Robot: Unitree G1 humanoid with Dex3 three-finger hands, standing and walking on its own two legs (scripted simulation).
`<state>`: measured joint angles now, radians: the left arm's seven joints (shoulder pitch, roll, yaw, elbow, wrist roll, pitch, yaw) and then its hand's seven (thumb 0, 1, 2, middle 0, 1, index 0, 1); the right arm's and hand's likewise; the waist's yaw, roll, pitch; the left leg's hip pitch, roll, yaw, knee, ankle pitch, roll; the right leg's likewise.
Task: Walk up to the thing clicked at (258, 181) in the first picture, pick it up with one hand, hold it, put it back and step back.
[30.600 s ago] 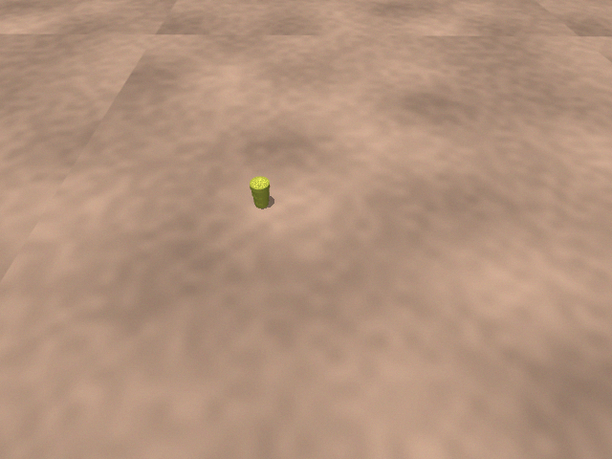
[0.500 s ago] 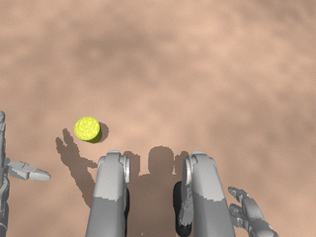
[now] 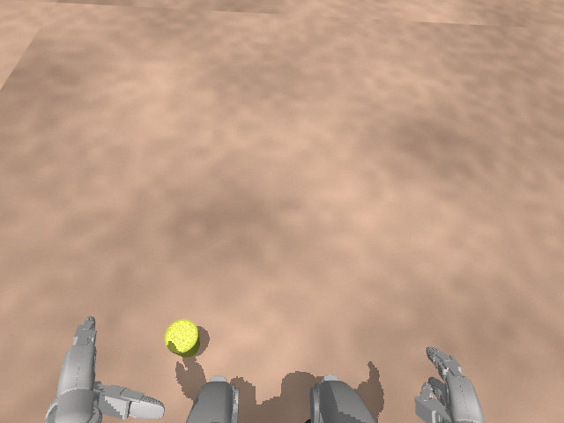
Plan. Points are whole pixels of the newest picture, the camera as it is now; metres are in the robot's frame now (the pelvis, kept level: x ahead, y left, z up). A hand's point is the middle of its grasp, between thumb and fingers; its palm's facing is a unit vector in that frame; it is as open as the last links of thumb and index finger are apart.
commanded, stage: home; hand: left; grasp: from the side
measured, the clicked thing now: (185, 341) +0.37 +0.24 -0.59
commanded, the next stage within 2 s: stand in 1.98 s
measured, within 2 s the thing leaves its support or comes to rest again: neither
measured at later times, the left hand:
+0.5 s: hand (118, 388) +0.19 +0.19 +0.01, palm faces +0.12 -0.95 -0.30, open 17.5 cm
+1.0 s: hand (128, 393) +0.18 +0.18 +0.01, palm faces +0.11 -0.95 -0.30, open 17.6 cm
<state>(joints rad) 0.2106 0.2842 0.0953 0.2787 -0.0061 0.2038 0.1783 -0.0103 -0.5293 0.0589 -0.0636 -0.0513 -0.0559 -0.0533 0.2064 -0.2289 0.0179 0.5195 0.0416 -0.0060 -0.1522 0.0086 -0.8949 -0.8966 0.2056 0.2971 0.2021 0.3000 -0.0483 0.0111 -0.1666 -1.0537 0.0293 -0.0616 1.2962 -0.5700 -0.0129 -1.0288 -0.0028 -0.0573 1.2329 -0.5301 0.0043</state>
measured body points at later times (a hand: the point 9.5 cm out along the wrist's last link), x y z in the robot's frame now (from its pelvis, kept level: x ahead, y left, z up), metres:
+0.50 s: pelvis +0.02 +0.01 +0.06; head +0.04 +0.01 +0.51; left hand +0.18 +0.24 +0.03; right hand +0.19 -0.22 -0.01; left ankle +0.03 +0.12 -0.62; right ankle +0.03 -0.13 -0.62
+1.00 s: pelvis +0.02 +0.00 +0.06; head +0.03 +0.00 +0.51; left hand +0.17 +0.23 +0.03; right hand +0.17 -0.24 -0.01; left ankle +0.03 +0.12 -0.62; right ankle +0.03 -0.13 -0.62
